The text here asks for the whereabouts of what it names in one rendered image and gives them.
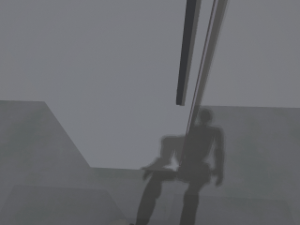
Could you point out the fridge door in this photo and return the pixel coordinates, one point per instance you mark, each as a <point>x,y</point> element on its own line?
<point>108,70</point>

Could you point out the handle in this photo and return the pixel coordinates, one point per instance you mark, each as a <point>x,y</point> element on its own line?
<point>188,25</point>

